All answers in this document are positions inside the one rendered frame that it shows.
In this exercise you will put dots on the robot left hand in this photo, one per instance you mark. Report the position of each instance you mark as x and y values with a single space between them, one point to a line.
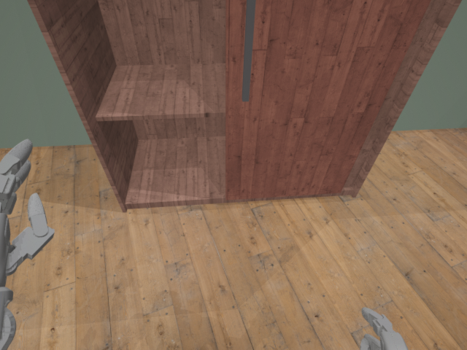
14 168

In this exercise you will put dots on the handle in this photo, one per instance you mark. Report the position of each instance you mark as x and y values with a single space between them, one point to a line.
248 41

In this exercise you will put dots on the left robot forearm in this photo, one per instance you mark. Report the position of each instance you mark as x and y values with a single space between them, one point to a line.
7 320

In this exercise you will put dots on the wardrobe door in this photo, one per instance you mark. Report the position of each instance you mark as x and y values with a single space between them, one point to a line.
425 27
320 72

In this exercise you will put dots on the robot right hand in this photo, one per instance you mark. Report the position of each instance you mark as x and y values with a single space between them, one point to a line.
389 339

